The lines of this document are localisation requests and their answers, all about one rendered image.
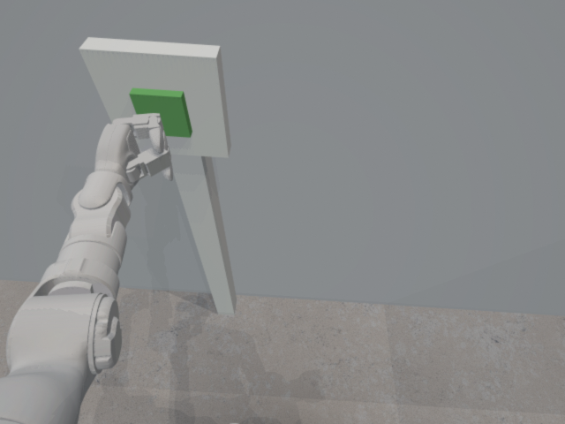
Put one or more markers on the left robot hand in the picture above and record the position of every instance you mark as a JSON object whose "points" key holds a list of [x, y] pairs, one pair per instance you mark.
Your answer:
{"points": [[118, 151]]}

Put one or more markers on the panel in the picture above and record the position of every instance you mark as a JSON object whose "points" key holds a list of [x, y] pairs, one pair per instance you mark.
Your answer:
{"points": [[116, 66]]}

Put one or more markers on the robot left forearm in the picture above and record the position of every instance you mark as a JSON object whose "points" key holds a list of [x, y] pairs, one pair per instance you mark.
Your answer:
{"points": [[93, 251]]}

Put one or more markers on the button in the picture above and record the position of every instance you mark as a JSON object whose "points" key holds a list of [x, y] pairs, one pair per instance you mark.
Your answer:
{"points": [[170, 104]]}

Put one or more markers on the robot left upper arm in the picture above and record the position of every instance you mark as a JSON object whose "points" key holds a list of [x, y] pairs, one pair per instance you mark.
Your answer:
{"points": [[59, 344]]}

